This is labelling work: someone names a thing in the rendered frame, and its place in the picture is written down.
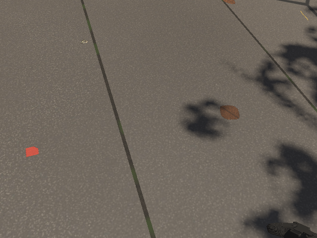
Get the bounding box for robot right hand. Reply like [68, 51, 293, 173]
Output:
[266, 221, 317, 238]

